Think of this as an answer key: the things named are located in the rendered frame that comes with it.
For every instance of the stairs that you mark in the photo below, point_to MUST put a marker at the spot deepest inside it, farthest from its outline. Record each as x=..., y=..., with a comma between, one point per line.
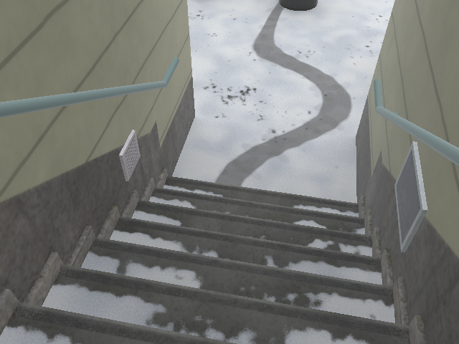
x=211, y=263

